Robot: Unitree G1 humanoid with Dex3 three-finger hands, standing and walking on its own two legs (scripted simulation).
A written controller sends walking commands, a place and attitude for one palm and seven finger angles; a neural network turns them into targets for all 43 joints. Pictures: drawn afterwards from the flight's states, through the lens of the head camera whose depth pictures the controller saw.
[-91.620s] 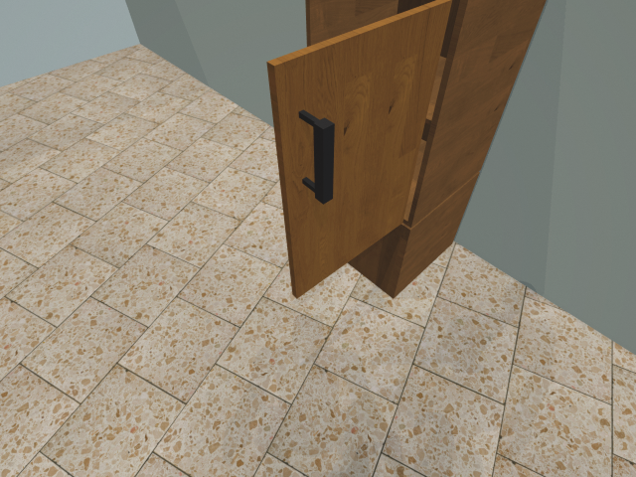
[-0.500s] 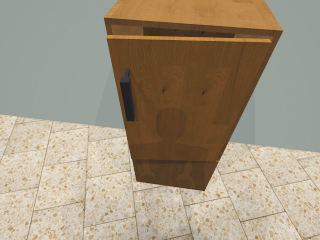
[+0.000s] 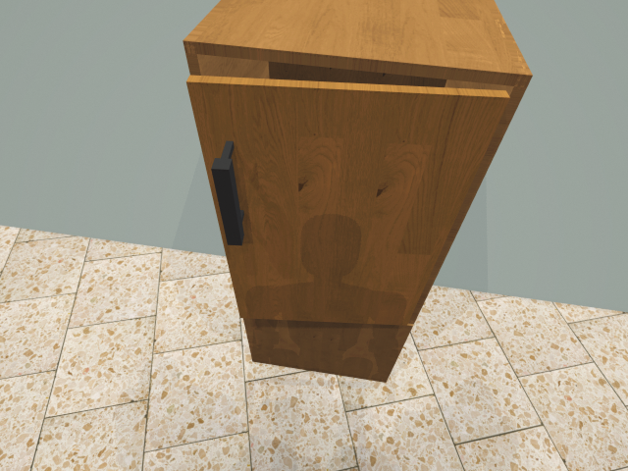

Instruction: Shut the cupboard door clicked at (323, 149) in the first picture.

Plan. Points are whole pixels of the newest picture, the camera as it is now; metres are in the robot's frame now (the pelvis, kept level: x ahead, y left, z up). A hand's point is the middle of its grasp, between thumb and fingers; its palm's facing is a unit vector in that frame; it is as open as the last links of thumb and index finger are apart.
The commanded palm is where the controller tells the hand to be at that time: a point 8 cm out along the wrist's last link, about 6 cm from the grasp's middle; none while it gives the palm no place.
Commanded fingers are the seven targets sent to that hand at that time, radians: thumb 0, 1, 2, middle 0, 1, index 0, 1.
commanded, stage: look again from close up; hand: left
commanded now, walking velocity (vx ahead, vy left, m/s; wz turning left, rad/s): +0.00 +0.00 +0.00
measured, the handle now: (232, 195) +0.47 +0.16 +0.08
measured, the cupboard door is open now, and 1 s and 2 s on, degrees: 7 7 7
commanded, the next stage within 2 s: raise the hand and make a fist in 0.12 s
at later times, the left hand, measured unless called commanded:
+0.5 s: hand (206, 389) +0.21 +0.14 +0.01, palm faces +0.08 -1.00 -0.02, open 6.8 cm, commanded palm +0.12 +0.20 -0.05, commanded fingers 0.00 0.90 0.90 -0.46 -0.58 -0.46 -0.58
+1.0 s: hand (201, 413) +0.19 +0.15 -0.01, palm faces -0.06 -1.00 +0.01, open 4.4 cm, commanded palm +0.15 +0.21 +0.01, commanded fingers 0.00 0.90 0.90 -0.92 -1.08 -0.92 -1.08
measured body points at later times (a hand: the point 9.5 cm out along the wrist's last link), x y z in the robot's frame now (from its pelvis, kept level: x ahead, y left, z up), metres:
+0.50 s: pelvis -0.01 -0.03 -0.04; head -0.01 -0.04 +0.41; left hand +0.20 +0.20 +0.01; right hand +0.15 -0.29 -0.12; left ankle +0.02 +0.06 -0.74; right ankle -0.02 -0.12 -0.74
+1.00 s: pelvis -0.01 -0.03 -0.06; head +0.02 -0.04 +0.38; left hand +0.19 +0.20 -0.01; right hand +0.16 -0.25 -0.15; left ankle +0.02 +0.06 -0.74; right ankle -0.02 -0.12 -0.74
